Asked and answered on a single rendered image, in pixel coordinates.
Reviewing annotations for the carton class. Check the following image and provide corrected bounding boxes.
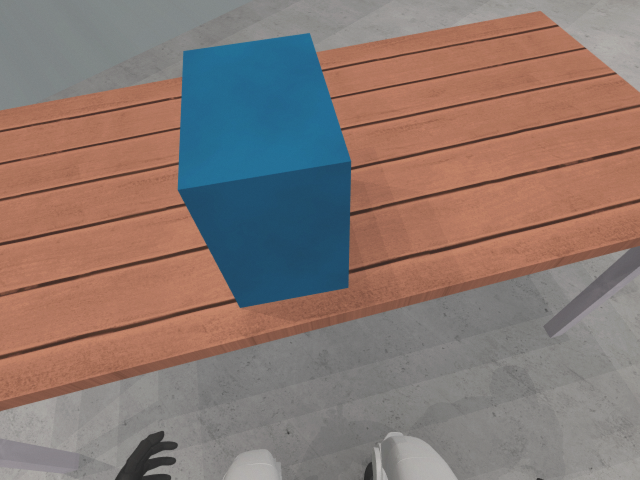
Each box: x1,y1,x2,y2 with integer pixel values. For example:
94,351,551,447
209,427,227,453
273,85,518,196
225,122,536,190
178,33,351,308

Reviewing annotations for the right robot shin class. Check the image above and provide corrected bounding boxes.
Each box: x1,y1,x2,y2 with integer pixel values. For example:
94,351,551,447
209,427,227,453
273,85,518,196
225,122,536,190
383,432,403,441

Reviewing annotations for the robot left hand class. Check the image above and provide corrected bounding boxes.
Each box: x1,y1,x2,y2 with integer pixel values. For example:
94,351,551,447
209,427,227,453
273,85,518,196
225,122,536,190
115,431,178,480

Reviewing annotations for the table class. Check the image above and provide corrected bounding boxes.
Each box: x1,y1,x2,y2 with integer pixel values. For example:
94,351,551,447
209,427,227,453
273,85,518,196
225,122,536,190
0,11,640,474

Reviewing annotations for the right robot thigh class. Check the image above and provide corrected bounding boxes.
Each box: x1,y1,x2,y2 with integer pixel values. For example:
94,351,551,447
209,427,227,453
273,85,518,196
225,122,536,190
372,436,458,480

